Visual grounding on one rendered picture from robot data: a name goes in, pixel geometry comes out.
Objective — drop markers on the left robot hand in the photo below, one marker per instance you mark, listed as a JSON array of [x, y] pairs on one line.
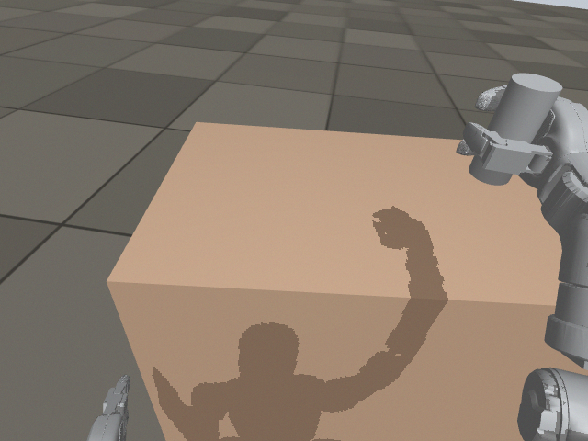
[[111, 425]]

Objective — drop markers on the can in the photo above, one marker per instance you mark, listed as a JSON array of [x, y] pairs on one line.
[[525, 103]]

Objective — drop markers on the right robot arm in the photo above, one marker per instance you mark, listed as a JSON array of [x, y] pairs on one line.
[[554, 404]]

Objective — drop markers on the right robot hand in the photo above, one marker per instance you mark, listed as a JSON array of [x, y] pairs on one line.
[[564, 131]]

